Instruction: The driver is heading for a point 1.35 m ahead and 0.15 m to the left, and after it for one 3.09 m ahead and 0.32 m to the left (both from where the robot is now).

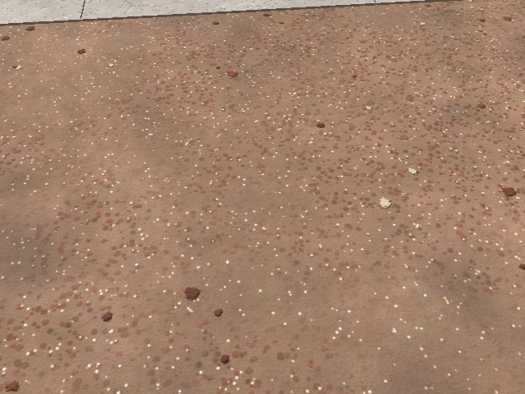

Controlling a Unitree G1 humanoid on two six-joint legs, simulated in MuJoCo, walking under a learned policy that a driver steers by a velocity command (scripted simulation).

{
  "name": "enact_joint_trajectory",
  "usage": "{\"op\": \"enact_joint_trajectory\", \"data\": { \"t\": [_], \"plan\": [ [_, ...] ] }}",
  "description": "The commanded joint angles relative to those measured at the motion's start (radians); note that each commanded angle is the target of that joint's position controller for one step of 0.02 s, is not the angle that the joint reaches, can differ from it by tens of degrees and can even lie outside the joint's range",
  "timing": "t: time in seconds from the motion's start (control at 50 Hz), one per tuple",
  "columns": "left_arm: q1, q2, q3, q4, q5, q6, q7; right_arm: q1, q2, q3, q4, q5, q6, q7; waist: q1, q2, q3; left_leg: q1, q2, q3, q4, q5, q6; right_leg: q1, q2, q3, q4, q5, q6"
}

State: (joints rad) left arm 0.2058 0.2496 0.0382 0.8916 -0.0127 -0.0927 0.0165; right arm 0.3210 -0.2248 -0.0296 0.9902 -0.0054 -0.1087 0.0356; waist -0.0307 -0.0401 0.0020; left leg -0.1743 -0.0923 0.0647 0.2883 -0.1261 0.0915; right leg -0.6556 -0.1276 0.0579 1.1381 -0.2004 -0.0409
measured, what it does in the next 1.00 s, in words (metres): walks ahead: right foot, then left foot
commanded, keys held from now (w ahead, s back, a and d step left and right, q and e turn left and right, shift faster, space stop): w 1.00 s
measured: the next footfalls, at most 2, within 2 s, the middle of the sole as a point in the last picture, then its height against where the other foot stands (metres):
right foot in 0.30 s outside the picture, level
left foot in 0.86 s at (237, 345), level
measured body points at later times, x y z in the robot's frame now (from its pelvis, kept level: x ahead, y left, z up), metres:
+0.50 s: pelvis +0.27 -0.08 +0.00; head +0.29 -0.10 +0.45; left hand +0.33 +0.18 -0.12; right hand +0.36 -0.35 -0.14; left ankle +0.28 +0.08 -0.66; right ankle +0.30 -0.16 -0.74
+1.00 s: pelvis +0.55 -0.01 -0.01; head +0.58 +0.00 +0.44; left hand +0.58 +0.25 -0.15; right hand +0.67 -0.27 -0.13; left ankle +0.61 +0.07 -0.74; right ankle +0.44 -0.16 -0.65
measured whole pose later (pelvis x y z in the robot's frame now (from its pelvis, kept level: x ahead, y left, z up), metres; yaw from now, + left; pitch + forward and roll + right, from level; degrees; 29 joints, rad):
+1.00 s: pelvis +0.55 -0.01 -0.01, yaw +1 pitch +2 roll +0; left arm 0.31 0.25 0.05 0.97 -0.02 -0.10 0.00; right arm 0.16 -0.24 -0.05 0.90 0.00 -0.10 0.04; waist 0.00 -0.02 0.03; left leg -0.36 -0.04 0.07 0.47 -0.15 0.07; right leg -0.39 -0.04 0.03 1.19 -0.37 -0.05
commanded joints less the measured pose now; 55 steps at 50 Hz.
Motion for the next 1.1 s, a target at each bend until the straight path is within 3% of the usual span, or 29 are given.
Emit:
{"op": "enact_joint_trajectory", "data": {
  "t": [0.02, 0.1, 0.2, 0.24, 0.26, 0.28, 0.3, 0.32, 0.34, 0.36, 0.38, 0.4, 0.44, 0.5, 0.56, 0.64, 0.76, 0.82, 0.84, 0.86, 0.88, 0.9, 0.92, 0.94, 0.96, 0.98, 1.02, 1.04, 1.1],
  "plan": [
    [0.034, 0.044, 0.013, -0.043, 0.012, 0.004, 0.007, -0.039, -0.131, -0.021, -0.054, 0.001, -0.017, -0.02, 0.046, 0.08, 0.054, -0.1, 0.28, -0.211, -0.205, 0.068, 0.171, -0.028, -0.042, 0.001, -0.14, 0.155, 0.028],
    [-0.126, 0.028, 0.006, -0.085, 0.004, -0.007, -0.006, 0.041, -0.16, -0.025, -0.038, 0.017, -0.004, -0.035, -0.011, 0.079, 0.054, -0.012, 0.266, -0.164, -0.189, 0.083, 0.128, 0.0, 0.002, -0.035, -0.426, 0.302, 0.035],
    [-0.25, 0.041, 0.002, -0.134, -0.01, -0.016, -0.036, 0.114, -0.17, -0.031, -0.005, 0.026, 0.016, -0.038, -0.048, 0.093, 0.082, 0.142, 0.325, -0.177, -0.121, 0.057, 0.113, 0.002, 0.032, -0.044, -0.578, 0.221, 0.018],
    [-0.231, 0.062, 0.008, -0.141, -0.01, -0.025, -0.047, 0.106, -0.182, -0.038, -0.003, 0.027, 0.026, -0.04, -0.024, 0.105, 0.07, 0.187, 0.35, -0.191, -0.068, 0.101, 0.098, 0.054, 0.047, -0.051, -0.62, 0.141, -0.01],
    [-0.182, 0.079, 0.017, -0.131, -0.009, -0.029, -0.048, 0.088, -0.189, -0.04, -0.006, 0.027, 0.032, -0.041, 0.01, 0.116, 0.045, 0.191, 0.346, -0.184, -0.012, 0.204, 0.086, 0.134, 0.069, -0.071, -0.639, 0.111, -0.026],
    [-0.067, 0.111, 0.036, -0.098, -0.007, -0.032, -0.046, 0.067, -0.182, -0.036, -0.012, 0.023, 0.037, -0.041, 0.072, 0.111, -0.02, 0.176, 0.305, -0.148, 0.124, 0.371, 0.064, 0.289, 0.104, -0.098, -0.661, 0.1, -0.049],
    [0.13, 0.176, 0.064, -0.044, -0.004, -0.034, -0.039, 0.058, -0.145, -0.021, -0.028, 0.01, 0.038, -0.04, 0.149, 0.072, -0.152, 0.058, 0.243, -0.093, 0.374, 0.387, 0.031, 0.566, 0.052, -0.039, -0.639, 0.125, -0.096],
    [0.282, 0.288, 0.092, -0.016, 0.014, -0.028, -0.035, 0.149, -0.043, 0.011, -0.047, 0.005, 0.02, -0.033, 0.148, -0.146, -0.312, -0.35, 0.092, -0.007, 0.789, 0.068, -0.048, 0.986, -0.203, 0.362, -0.669, 0.031, -0.238],
    [0.312, 0.24, 0.077, -0.007, 0.012, -0.025, -0.04, 0.164, -0.038, 0.017, -0.038, 0.017, -0.008, -0.028, 0.147, -0.24, -0.384, -0.533, 0.031, -0.141, 0.977, -0.423, -0.048, 1.067, -0.285, 0.681, -0.826, -0.058, -0.291],
    [0.236, 0.169, 0.054, -0.018, 0.007, -0.028, -0.041, 0.08, -0.147, -0.012, -0.058, 0.044, -0.024, -0.024, 0.134, -0.157, -0.256, -0.619, 0.098, -0.191, 1.059, -0.376, -0.024, 0.961, -0.252, 0.571, -0.838, -0.078, -0.238],
    [0.133, 0.132, 0.04, -0.043, 0.005, -0.026, -0.041, 0.007, -0.164, -0.016, -0.082, 0.049, -0.028, -0.026, 0.104, -0.091, -0.16, -0.613, 0.156, -0.158, 1.035, -0.278, -0.013, 0.812, -0.218, 0.418, -0.853, 0.0, -0.205],
    [0.058, 0.102, 0.03, -0.055, 0.01, -0.025, -0.046, -0.032, -0.152, -0.02, -0.087, 0.034, -0.023, -0.032, 0.074, -0.02, -0.094, -0.569, 0.194, -0.14, 0.974, -0.199, -0.017, 0.673, -0.173, 0.314, -0.891, 0.08, -0.188],
    [0.019, 0.063, 0.019, -0.048, 0.019, -0.029, -0.055, -0.006, -0.114, -0.025, -0.081, 0.022, 0.006, -0.037, 0.021, -0.045, -0.049, -0.459, 0.234, -0.138, 0.881, -0.118, -0.026, 0.529, -0.107, 0.191, -0.956, 0.148, -0.167],
    [0.072, 0.095, 0.028, -0.012, 0.018, -0.034, -0.047, -0.017, -0.089, -0.027, -0.087, 0.018, 0.03, -0.042, 0.005, -0.027, -0.012, -0.482, 0.237, -0.12, 0.806, -0.043, -0.049, 0.495, -0.087, 0.104, -0.996, 0.28, -0.186],
    [0.126, 0.11, 0.032, 0.013, 0.017, -0.025, -0.029, -0.136, -0.086, -0.031, -0.128, 0.01, 0.03, -0.042, 0.029, -0.012, 0.018, -0.571, 0.239, -0.117, 0.645, 0.084, -0.07, 0.539, -0.087, 0.067, -1.012, 0.325, -0.182],
    [0.179, 0.124, 0.032, 0.036, 0.008, -0.016, -0.015, -0.277, -0.066, -0.024, -0.166, 0.015, 0.022, -0.031, 0.07, -0.019, 0.048, -0.535, 0.208, -0.085, 0.415, 0.232, -0.071, 0.56, -0.064, 0.012, -1.033, 0.264, -0.155],
    [0.253, 0.136, 0.041, 0.088, -0.003, 0.006, -0.005, -0.418, -0.072, -0.017, -0.223, 0.027, 0.007, 0.0, 0.101, -0.022, 0.099, -0.558, 0.181, -0.076, 0.263, 0.161, -0.04, 0.728, -0.129, 0.015, -0.973, 0.27, -0.146],
    [0.218, 0.157, 0.051, 0.086, -0.004, 0.018, -0.001, -0.353, -0.107, -0.032, -0.217, 0.027, -0.003, 0.01, 0.046, -0.048, 0.049, -0.402, 0.136, -0.04, 0.226, 0.059, -0.002, 0.759, -0.139, 0.005, -0.87, 0.493, -0.121],
    [0.194, 0.16, 0.051, 0.081, -0.003, 0.024, -0.001, -0.254, -0.134, -0.048, -0.189, 0.025, -0.004, 0.007, -0.011, -0.055, -0.012, -0.252, 0.098, -0.007, 0.214, 0.053, 0.018, 0.741, -0.112, -0.021, -0.757, 0.66, -0.104],
    [0.181, 0.138, 0.042, 0.072, 0.003, 0.028, -0.001, -0.075, -0.184, -0.074, -0.133, 0.024, -0.003, 0.0, -0.087, -0.036, -0.119, -0.003, 0.094, -0.011, 0.221, 0.076, 0.049, 0.653, -0.055, -0.06, -0.551, 0.694, -0.075],
    [0.199, 0.104, 0.025, 0.046, 0.023, 0.025, -0.001, 0.11, -0.268, -0.095, -0.097, 0.011, 0.002, -0.012, -0.131, 0.111, -0.275, 0.317, 0.306, -0.269, 0.231, 0.08, 0.117, 0.416, 0.022, -0.107, -0.205, 0.35, -0.037],
    [0.328, -0.037, -0.012, 0.055, 0.011, 0.0, -0.016, 0.139, -0.3, -0.097, -0.081, 0.006, 0.004, -0.003, -0.05, 0.369, -0.392, 0.595, 0.494, -0.75, 0.078, -0.118, 0.269, 0.044, 0.202, -0.03, 0.097, -0.351, 0.012],
    [0.253, 0.077, 0.012, 0.06, -0.015, -0.024, -0.02, 0.102, -0.206, -0.072, -0.09, 0.016, 0.001, -0.002, -0.081, 0.249, -0.325, 0.542, 0.462, -0.761, 0.019, -0.203, 0.224, -0.063, 0.147, 0.084, 0.208, -0.366, -0.01],
    [0.154, 0.127, 0.026, 0.026, -0.034, -0.037, -0.022, 0.013, -0.165, -0.06, -0.107, 0.019, -0.002, -0.006, -0.064, 0.195, -0.188, 0.402, 0.434, -0.605, 0.004, -0.145, 0.178, -0.112, 0.096, 0.056, 0.207, -0.272, -0.026],
    [0.103, 0.126, 0.028, 0.016, -0.028, -0.039, -0.013, -0.073, -0.145, -0.051, -0.126, 0.015, -0.003, -0.005, -0.028, 0.094, -0.119, 0.246, 0.4, -0.488, -0.022, -0.032, 0.155, -0.064, 0.04, 0.028, 0.158, -0.17, -0.025],
    [0.081, 0.117, 0.036, 0.012, -0.012, -0.032, -0.006, -0.117, -0.119, -0.044, -0.13, 0.005, -0.005, -0.001, 0.001, 0.073, -0.068, 0.126, 0.364, -0.405, -0.052, 0.046, 0.145, -0.018, 0.01, 0.019, 0.102, -0.116, -0.02],
    [0.124, 0.074, 0.037, 0.019, -0.007, -0.005, -0.004, -0.119, -0.091, -0.036, -0.114, -0.005, -0.009, 0.003, 0.045, 0.11, -0.054, 0.027, 0.322, -0.319, -0.108, 0.09, 0.14, 0.073, -0.02, 0.022, 0.038, -0.067, -0.017],
    [0.131, 0.058, 0.037, 0.021, -0.007, 0.005, -0.003, -0.102, -0.1, -0.038, -0.103, -0.001, -0.011, 0.001, 0.052, 0.11, -0.04, 0.002, 0.315, -0.287, -0.128, 0.113, 0.147, 0.075, -0.025, 0.013, 0.011, -0.058, -0.011],
    [0.034, 0.065, 0.043, -0.015, 0.005, 0.017, 0.002, -0.053, -0.144, -0.048, -0.079, 0.0, -0.01, -0.018, 0.042, 0.086, 0.01, 0.004, 0.316, -0.236, -0.167, 0.169, 0.155, -0.023, -0.036, 0.004, -0.116, 0.055, 0.018]
  ]
}}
